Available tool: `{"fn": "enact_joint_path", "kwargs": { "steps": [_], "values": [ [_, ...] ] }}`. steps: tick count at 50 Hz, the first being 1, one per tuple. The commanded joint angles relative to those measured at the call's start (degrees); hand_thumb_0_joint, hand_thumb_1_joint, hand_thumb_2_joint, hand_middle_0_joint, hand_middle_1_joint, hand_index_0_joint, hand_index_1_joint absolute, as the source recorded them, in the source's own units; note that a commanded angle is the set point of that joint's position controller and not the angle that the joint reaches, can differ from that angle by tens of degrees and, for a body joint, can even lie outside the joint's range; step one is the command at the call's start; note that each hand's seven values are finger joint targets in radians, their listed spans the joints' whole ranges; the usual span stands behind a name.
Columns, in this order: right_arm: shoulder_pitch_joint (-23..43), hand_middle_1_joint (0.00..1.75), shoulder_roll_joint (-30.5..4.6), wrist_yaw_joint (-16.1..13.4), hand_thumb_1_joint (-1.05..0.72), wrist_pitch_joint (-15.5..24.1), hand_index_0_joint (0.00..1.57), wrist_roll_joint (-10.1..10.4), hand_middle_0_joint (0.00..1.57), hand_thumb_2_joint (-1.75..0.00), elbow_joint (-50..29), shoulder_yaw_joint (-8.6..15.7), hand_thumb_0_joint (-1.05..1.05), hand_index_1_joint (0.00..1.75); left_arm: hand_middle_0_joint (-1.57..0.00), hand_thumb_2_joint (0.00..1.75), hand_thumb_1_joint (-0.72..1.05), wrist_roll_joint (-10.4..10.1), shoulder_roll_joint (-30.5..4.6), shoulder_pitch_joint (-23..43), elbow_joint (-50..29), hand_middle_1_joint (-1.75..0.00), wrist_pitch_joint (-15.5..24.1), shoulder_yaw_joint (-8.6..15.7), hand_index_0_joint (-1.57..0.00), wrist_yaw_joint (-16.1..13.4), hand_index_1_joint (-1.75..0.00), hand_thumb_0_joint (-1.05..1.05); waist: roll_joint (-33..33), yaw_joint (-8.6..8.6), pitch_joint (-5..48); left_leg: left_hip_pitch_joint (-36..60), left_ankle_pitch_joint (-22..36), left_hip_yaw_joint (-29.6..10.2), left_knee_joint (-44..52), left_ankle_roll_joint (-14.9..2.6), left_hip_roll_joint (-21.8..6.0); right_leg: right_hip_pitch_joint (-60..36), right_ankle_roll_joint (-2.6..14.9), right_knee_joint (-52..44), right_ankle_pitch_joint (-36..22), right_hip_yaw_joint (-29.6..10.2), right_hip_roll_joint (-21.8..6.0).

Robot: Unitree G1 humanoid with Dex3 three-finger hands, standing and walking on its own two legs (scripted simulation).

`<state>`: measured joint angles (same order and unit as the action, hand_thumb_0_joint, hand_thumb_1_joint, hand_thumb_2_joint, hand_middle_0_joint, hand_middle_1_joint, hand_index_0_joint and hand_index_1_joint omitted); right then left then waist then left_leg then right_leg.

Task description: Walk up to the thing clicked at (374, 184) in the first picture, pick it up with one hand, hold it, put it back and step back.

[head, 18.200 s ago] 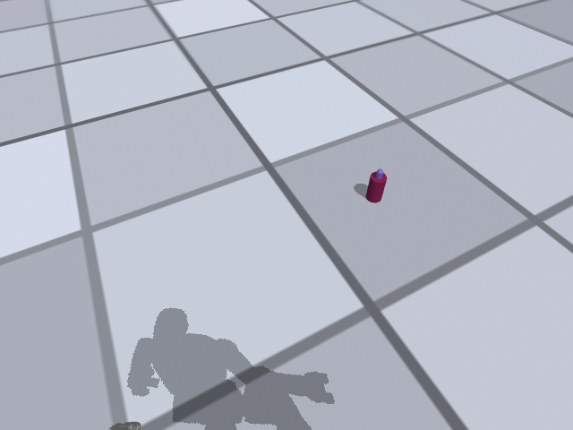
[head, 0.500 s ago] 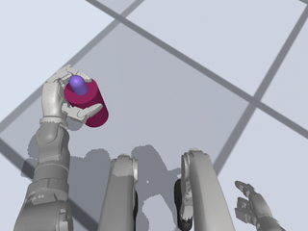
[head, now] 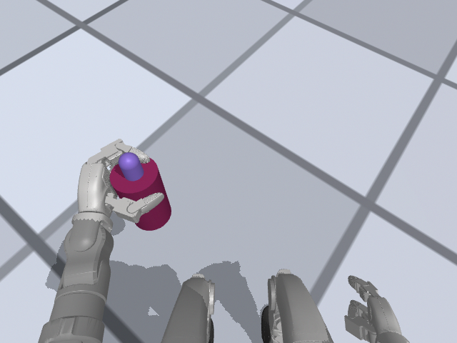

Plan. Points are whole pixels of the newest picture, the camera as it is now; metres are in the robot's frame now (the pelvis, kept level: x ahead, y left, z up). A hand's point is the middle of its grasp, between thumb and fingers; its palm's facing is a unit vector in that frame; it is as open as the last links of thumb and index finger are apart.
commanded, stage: lift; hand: left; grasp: from the side
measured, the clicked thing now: (141, 188) +0.37 +0.18 +0.01
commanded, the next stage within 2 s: hold in 1.00 s
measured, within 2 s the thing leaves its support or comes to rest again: neither
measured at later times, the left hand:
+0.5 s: hand (123, 155) +0.37 +0.18 +0.12, palm faces +0.03 -1.00 -0.02, open 8.9 cm
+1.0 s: hand (122, 139) +0.37 +0.17 +0.15, palm faces +0.02 -1.00 +0.01, open 8.9 cm
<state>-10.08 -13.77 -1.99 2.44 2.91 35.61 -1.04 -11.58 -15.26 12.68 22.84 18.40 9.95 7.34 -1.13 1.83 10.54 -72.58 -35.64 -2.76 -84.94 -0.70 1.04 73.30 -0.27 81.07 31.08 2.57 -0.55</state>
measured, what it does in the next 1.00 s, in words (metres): rises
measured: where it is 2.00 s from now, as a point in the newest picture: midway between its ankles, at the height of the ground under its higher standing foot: outside the picture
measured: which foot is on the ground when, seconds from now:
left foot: down 0.00-1.00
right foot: down 0.00-1.00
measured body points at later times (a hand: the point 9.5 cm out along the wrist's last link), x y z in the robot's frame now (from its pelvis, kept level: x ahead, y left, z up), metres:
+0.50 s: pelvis +0.02 +0.00 +0.08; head +0.10 +0.01 +0.52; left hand +0.36 +0.23 +0.12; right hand +0.16 -0.25 -0.03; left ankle +0.04 +0.11 -0.58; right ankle +0.06 -0.13 -0.58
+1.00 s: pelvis +0.04 -0.01 +0.10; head +0.09 +0.00 +0.55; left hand +0.36 +0.22 +0.15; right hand +0.17 -0.25 +0.00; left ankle +0.04 +0.11 -0.58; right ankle +0.06 -0.13 -0.58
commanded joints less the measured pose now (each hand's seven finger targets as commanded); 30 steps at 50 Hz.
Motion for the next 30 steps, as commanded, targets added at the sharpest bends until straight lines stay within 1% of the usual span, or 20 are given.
{"fn": "enact_joint_path", "kwargs": {
  "steps": [1, 2, 3, 4, 5, 6, 7, 11, 12, 13, 14, 16, 20, 22, 23, 25, 26, 28, 29, 30],
  "values": [
    [-2.32, 0.3, -8.47, -0.83, -0.9, 2.88, 0.2, 0.07, 0.2, -0.89, -5.8, 3.51, 0.0, 0.3, -1.32, 1.27, 0.18, -0.83, -7.74, 12.83, -10.99, -1.47, 3.94, 2.45, -1.34, -0.1, -1.46, 0.0, -1.2, 1.02, 19.87, 17.96, 12.81, -1.11, 16.81, -0.25, -0.26, -19.88, 1.81, -14.32, -12.26, -1.1, 0.63],
    [-2.72, 0.3, -8.5, -0.75, -0.9, 2.99, 0.2, -0.04, 0.2, -0.89, -5.86, 3.52, 0.0, 0.3, -1.31, 1.27, 0.18, -0.92, -7.09, 13.1, -12.2, -1.47, 3.95, 1.39, -1.34, 0.27, -1.46, 0.0, -2.23, 0.78, 21.05, 20.53, 14.25, -1.11, 17.65, -0.09, -0.33, -20.83, 1.93, -14.9, -13.24, -0.99, 0.69],
    [-2.9, 0.3, -8.67, -0.7, -0.9, 3.02, 0.2, -0.19, 0.2, -0.89, -5.47, 3.55, 0.0, 0.3, -1.31, 1.27, 0.18, -0.83, -7.32, 12.39, -10.52, -1.47, 3.79, 1.73, -1.34, 0.47, -1.46, 0.0, -2.54, 0.64, 20.2, 21.76, 15.68, -1.33, 18.45, 0.16, -0.45, -21.11, 2.0, -15.32, -14.04, -0.73, 0.77],
    [-2.94, 0.3, -9.13, -0.78, -0.89, 3.08, 0.2, -0.13, 0.2, -0.89, -5.47, 3.89, 0.0, 0.3, -1.31, 1.27, 0.18, -0.63, -9.6, 14.01, -12.48, -1.46, 4.05, 3.38, -1.34, 0.43, -1.45, 0.0, -2.71, -0.2, 20.64, 23.22, 15.77, -1.32, 19.32, 0.19, -0.57, -21.81, 2.03, -16.12, -13.94, -0.78, 0.69],
    [-2.91, 0.3, -8.65, -0.73, -0.9, 3.02, 0.2, -0.26, 0.2, -0.89, -5.56, 3.67, 0.0, 0.3, -1.31, 1.26, 0.16, -0.19, -8.46, 11.52, -10.5, -1.46, 3.84, 1.9, -1.34, 0.7, -1.45, 0.0, -2.66, 0.17, 19.69, 23.93, 16.26, -1.13, 20.15, 0.25, -0.53, -22.58, 2.02, -16.98, -14.27, -0.78, 0.77],
    [-2.67, 0.3, -8.71, -0.62, -0.89, 3.08, 0.2, -0.34, 0.2, -0.89, -5.17, 3.61, 0.0, 0.3, -1.3, 1.25, 0.15, -0.57, -7.87, 13.12, -10.09, -1.45, 3.89, 1.63, -1.33, 1.01, -1.44, 0.0, -2.77, 0.48, 17.95, 24.02, 15.39, -0.98, 20.92, 0.23, -0.57, -22.96, 1.94, -18.09, -13.72, -0.79, 0.82],
    [-2.92, 0.3, -8.32, -0.57, -0.9, 3.24, 0.2, -0.5, 0.2, -0.89, -5.78, 3.45, 0.0, 0.3, -1.31, 1.25, 0.15, -0.71, -8.24, 13.68, -12.23, -1.45, 4.21, 2.22, -1.33, 1.0, -1.44, 0.0, -2.79, 0.18, 19.1, 24.62, 15.55, -1.07, 21.67, 0.2, -0.5, -24.54, 1.9, -18.71, -14.01, -0.71, 0.86],
    [-2.62, 0.3, -8.62, -0.48, -0.9, 3.35, 0.2, -0.59, 0.2, -0.9, -5.82, 3.47, 0.0, 0.3, -1.31, 1.25, 0.15, -0.9, -7.17, 11.54, -10.84, -1.45, 4.24, 2.05, -1.33, 1.01, -1.44, 0.0, -2.55, -0.44, 16.27, 27.51, 15.08, -1.45, 25.49, 0.51, -0.82, -26.27, 1.87, -21.0, -13.47, -0.31, 0.91],
    [-2.79, 0.3, -8.47, -0.51, -0.9, 3.39, 0.2, -0.64, 0.2, -0.9, -5.84, 3.54, 0.0, 0.3, -1.31, 1.26, 0.16, -0.85, -8.54, 13.36, -14.11, -1.45, 4.7, 3.02, -1.33, 0.62, -1.44, 0.0, -2.7, -0.8, 17.22, 28.83, 14.82, -1.47, 26.05, 0.45, -0.9, -27.11, 1.78, -21.65, -13.28, -0.3, 0.94],
    [-2.5, 0.3, -8.5, -0.5, -0.9, 3.43, 0.2, -0.62, 0.2, -0.9, -5.73, 3.47, 0.0, 0.3, -1.31, 1.27, 0.15, -0.62, -6.36, 10.64, -8.86, -1.46, 4.19, 1.65, -1.33, 0.66, -1.45, 0.0, -2.0, -0.25, 15.3, 29.02, 14.23, -1.62, 26.86, 0.51, -1.04, -26.67, 1.75, -22.09, -12.95, -0.24, 0.97],
    [-2.77, 0.3, -8.3, -0.51, -0.9, 3.59, 0.2, -0.76, 0.2, -0.9, -5.85, 3.36, 0.0, 0.3, -1.32, 1.27, 0.16, -0.78, -6.2, 12.33, -11.42, -1.46, 4.59, 1.14, -1.34, 0.82, -1.46, 0.0, -1.95, 0.09, 15.71, 29.39, 15.3, -1.56, 27.01, 0.51, -1.05, -27.44, 1.76, -22.36, -13.82, -0.06, 1.13],
    [-2.85, 0.3, -8.04, -0.58, -0.9, 3.57, 0.2, -0.83, 0.2, -0.9, -6.07, 3.36, 0.0, 0.3, -1.32, 1.27, 0.14, -1.07, -7.73, 12.23, -12.32, -1.45, 4.72, 2.59, -1.34, 0.69, -1.45, 0.0, -0.91, -0.15, 16.11, 29.12, 15.79, -0.8, 27.72, 0.2, -0.68, -31.5, 1.48, -24.06, -14.64, -0.32, 1.13],
    [-3.5, 0.3, -7.71, -0.83, -0.91, 3.62, 0.2, -0.95, 0.2, -0.9, -6.0, 3.31, 0.0, 0.3, -1.31, 1.28, 0.13, -0.68, -6.69, 11.07, -10.8, -1.47, 4.39, 1.42, -1.34, 0.82, -1.46, 0.0, 0.56, 0.2, 14.7, 30.58, 16.35, -0.08, 29.45, -0.06, -0.61, -35.02, 1.28, -26.79, -15.7, -0.89, 1.07],
    [-3.76, 0.3, -7.84, -1.01, -0.91, 3.59, 0.2, -0.97, 0.2, -0.9, -5.78, 3.5, 0.0, 0.3, -1.31, 1.26, 0.12, -0.4, -7.53, 10.92, -10.81, -1.46, 4.3, 2.31, -1.33, 0.53, -1.46, 0.0, 0.3, -0.09, 15.35, 32.4, 18.62, 0.28, 29.92, -0.02, -0.61, -36.82, 1.3, -27.57, -17.98, -1.2, 0.93],
    [-3.64, 0.3, -7.72, -1.01, -0.9, 3.53, 0.2, -1.06, 0.2, -0.9, -5.7, 3.38, 0.0, 0.3, -1.3, 1.27, 0.13, -0.31, -6.55, 11.58, -11.84, -1.46, 4.39, 0.87, -1.32, 0.59, -1.45, 0.0, -0.89, 0.14, 14.98, 33.17, 19.74, 0.34, 30.26, 0.14, -0.59, -36.59, 1.43, -27.65, -19.04, -1.21, 0.93],
    [-4.26, 0.3, -7.39, -1.04, -0.91, 3.39, 0.2, -1.15, 0.2, -0.9, -5.75, 3.37, 0.0, 0.3, -1.3, 1.26, 0.12, -0.31, -7.36, 12.82, -13.26, -1.46, 4.4, 1.58, -1.33, 0.44, -1.45, 0.0, -0.66, 0.09, 14.84, 34.48, 19.82, 0.33, 31.28, 0.03, -0.63, -38.49, 1.35, -29.02, -19.25, -1.19, 1.01],
    [-4.04, 0.3, -7.62, -1.02, -0.9, 3.41, 0.2, -1.0, 0.2, -0.9, -5.63, 3.31, 0.0, 0.3, -1.3, 1.28, 0.15, -0.52, -5.71, 8.73, -8.39, -1.46, 3.85, 1.28, -1.32, 0.71, -1.46, 0.0, 0.49, -0.1, 13.02, 34.22, 20.26, 0.33, 32.04, 0.15, -0.64, -38.67, 1.47, -29.45, -19.34, -1.02, 0.96],
    [-3.8, 0.3, -7.56, -0.95, -0.9, 3.44, 0.2, -1.24, 0.2, -0.9, -5.57, 3.42, 0.0, 0.3, -1.29, 1.28, 0.17, -0.67, -6.31, 11.82, -10.88, -1.46, 4.4, 1.32, -1.31, 1.21, -1.45, 0.0, -1.0, -0.1, 13.41, 35.65, 21.39, 0.12, 32.8, 0.4, -0.79, -39.02, 1.63, -29.78, -19.93, -0.93, 0.99],
    [-4.18, 0.3, -7.79, -1.04, -0.9, 3.36, 0.2, -1.19, 0.2, -0.9, -5.44, 3.64, 0.0, 0.3, -1.3, 1.28, 0.17, -0.46, -8.86, 13.6, -13.59, -1.46, 4.73, 3.04, -1.32, 1.03, -1.45, 0.0, -1.91, -0.78, 14.42, 37.29, 21.96, 0.1, 33.45, 0.47, -0.91, -39.55, 1.72, -30.04, -20.15, -0.95, 1.02],
    [-3.97, 0.3, -7.5, -1.04, -0.9, 3.18, 0.2, -1.19, 0.2, -0.9, -5.37, 3.34, 0.0, 0.3, -1.29, 1.28, 0.16, -0.37, -7.27, 11.93, -11.28, -1.46, 4.59, 1.66, -1.31, 1.22, -1.45, 0.0, -2.25, -0.49, 13.23, 37.95, 22.49, 0.05, 34.04, 0.72, -0.92, -39.16, 1.83, -30.09, -20.14, -0.77, 1.02]
  ]
}}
